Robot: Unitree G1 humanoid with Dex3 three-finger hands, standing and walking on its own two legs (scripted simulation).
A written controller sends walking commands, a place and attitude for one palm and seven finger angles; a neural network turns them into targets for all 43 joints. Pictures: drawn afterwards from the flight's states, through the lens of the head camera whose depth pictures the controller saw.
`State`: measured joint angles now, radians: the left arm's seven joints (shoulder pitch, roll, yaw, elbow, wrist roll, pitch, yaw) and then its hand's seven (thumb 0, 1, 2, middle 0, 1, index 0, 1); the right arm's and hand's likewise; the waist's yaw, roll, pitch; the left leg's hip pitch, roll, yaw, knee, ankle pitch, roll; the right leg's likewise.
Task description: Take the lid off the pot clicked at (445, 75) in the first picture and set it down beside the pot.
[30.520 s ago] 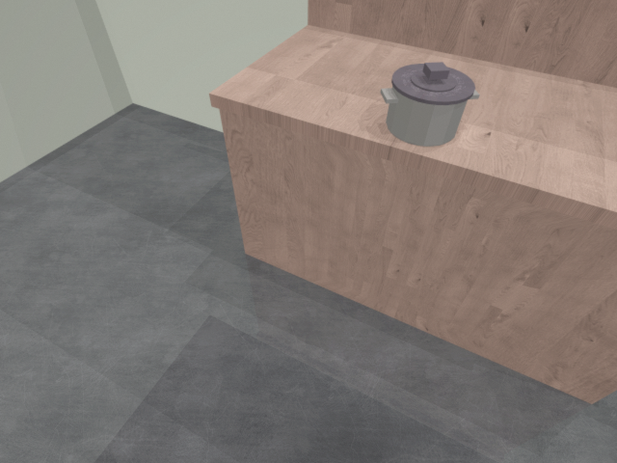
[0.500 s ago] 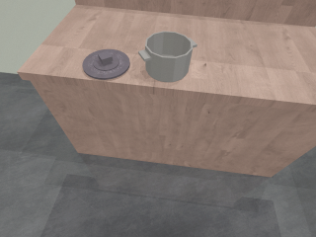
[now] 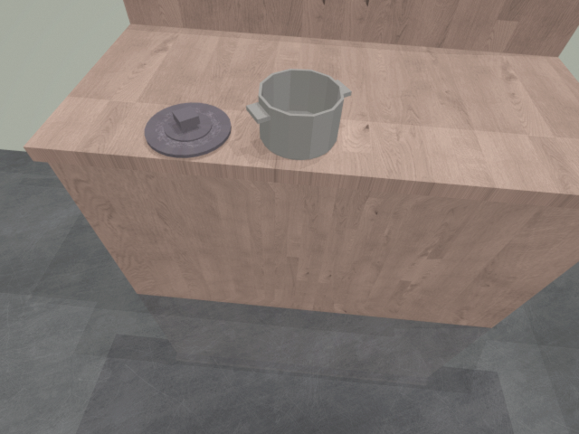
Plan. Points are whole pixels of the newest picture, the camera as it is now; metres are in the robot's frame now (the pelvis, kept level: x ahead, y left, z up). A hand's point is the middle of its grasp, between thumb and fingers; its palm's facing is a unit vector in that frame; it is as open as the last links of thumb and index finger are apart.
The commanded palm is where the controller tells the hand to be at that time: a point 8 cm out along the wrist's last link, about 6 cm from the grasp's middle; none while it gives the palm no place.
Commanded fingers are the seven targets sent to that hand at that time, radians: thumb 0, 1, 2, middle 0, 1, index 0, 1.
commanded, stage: let the arm hang, fingers relaxed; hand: left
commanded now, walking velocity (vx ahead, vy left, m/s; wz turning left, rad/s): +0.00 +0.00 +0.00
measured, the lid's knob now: (186, 117) +0.70 +0.25 +0.01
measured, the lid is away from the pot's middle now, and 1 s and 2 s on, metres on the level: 0.24 0.24 0.24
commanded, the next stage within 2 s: look to check the result in 0.82 s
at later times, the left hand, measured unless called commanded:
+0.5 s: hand out of the picture +0.00 +0.17 -0.18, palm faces +0.02 -0.98 -0.18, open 7.3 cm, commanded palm none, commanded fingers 0.00 0.90 0.90 -0.20 -0.30 -0.20 -0.30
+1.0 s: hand out of the picture +0.00 +0.17 -0.18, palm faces +0.01 -0.98 -0.18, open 7.3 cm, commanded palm none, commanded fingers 0.00 0.90 0.90 -0.20 -0.30 -0.20 -0.30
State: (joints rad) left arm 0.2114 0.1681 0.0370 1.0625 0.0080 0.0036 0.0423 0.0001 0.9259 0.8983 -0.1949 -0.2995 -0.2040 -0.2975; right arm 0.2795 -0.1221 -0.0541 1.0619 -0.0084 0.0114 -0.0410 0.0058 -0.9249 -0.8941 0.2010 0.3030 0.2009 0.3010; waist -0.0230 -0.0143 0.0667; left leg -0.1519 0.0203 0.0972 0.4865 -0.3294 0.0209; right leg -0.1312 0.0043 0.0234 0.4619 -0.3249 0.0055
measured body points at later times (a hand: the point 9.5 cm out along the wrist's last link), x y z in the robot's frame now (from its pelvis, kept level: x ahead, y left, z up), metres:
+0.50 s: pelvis +0.00 +0.00 +0.00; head +0.03 +0.01 +0.45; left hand +0.00 +0.22 -0.16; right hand -0.02 -0.22 -0.16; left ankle -0.04 +0.10 -0.74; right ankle -0.05 -0.13 -0.74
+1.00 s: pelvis -0.01 +0.00 +0.00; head +0.02 +0.01 +0.45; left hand +0.00 +0.22 -0.16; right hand -0.03 -0.21 -0.15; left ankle -0.04 +0.10 -0.74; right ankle -0.05 -0.13 -0.74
